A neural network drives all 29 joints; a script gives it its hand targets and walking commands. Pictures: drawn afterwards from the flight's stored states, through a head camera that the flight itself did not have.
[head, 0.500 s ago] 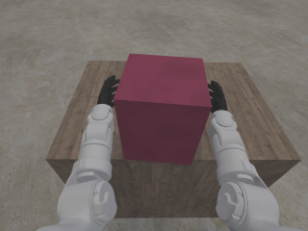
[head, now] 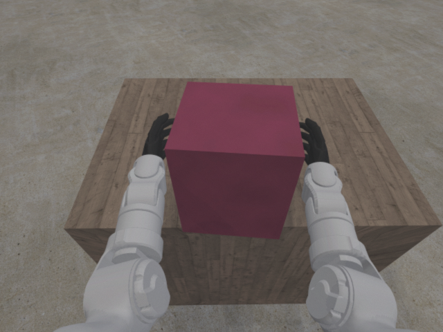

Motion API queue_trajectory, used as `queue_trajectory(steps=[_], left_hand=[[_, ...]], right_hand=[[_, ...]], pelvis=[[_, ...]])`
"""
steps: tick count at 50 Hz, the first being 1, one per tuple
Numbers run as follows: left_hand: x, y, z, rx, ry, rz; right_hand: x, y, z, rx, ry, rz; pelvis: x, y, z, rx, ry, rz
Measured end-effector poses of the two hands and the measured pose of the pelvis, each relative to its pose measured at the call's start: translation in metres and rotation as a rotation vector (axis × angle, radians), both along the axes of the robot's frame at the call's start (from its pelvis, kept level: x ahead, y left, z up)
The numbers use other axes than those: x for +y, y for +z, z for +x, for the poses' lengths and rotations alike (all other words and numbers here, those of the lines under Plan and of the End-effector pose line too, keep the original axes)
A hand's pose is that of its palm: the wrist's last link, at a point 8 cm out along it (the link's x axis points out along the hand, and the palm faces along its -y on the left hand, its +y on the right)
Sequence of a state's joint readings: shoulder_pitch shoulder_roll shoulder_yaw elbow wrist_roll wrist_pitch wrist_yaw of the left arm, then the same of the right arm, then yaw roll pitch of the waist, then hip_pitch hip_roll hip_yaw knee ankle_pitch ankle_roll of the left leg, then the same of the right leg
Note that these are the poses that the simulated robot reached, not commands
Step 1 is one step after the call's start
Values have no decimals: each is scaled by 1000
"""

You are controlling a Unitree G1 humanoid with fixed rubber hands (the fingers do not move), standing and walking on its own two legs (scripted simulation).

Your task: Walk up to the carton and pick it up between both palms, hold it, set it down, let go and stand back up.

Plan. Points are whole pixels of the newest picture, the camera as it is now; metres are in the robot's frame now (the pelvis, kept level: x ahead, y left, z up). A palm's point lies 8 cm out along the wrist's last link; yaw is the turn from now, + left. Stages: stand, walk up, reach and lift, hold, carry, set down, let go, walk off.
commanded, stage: set down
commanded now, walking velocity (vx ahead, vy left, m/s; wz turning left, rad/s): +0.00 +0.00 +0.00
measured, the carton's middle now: (234, 162) +0.45 -0.02 +0.05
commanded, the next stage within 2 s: none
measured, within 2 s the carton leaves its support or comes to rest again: rests again in 1.78 s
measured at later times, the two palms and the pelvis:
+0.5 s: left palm (155, 159) +0.42 +0.13 +0.10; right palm (316, 165) +0.41 -0.17 +0.09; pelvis -0.01 +0.00 +0.00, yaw +0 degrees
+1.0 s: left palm (156, 161) +0.42 +0.13 +0.09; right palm (316, 168) +0.40 -0.17 +0.09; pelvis -0.01 +0.00 +0.00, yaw +0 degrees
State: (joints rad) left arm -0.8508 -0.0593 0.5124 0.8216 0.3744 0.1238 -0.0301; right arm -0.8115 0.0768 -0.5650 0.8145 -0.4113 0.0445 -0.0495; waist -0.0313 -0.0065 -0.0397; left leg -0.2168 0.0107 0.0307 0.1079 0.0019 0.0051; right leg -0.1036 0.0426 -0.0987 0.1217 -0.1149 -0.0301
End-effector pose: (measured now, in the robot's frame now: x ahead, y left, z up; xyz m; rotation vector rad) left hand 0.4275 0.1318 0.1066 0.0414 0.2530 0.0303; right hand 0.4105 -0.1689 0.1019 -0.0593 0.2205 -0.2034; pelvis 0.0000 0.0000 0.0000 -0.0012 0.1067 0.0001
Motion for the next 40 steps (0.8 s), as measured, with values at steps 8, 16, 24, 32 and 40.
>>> queue_trajectory(steps=[8, 16, 24, 32, 40], left_hand=[[0, -4, -2, -7, -1, 3], [0, -5, -3, -14, 2, 1], [0, -7, -4, -18, 3, -5], [-1, -8, -5, -25, 2, -9], [-1, -9, -5, -32, 3, -14]], right_hand=[[0, -5, -2, -9, -3, -2], [0, -5, -3, -14, 2, -2], [0, -7, -5, -15, 2, -2], [-1, -9, -6, -19, 0, -1], [-1, -10, -7, -24, 2, -3]], pelvis=[[2, 0, -1, 7, -6, 1], [1, -1, -4, 6, -8, 4], [0, -1, -6, 3, -6, 4], [-2, -1, -7, -3, -6, 4], [-3, -1, -9, -6, -7, 5]])
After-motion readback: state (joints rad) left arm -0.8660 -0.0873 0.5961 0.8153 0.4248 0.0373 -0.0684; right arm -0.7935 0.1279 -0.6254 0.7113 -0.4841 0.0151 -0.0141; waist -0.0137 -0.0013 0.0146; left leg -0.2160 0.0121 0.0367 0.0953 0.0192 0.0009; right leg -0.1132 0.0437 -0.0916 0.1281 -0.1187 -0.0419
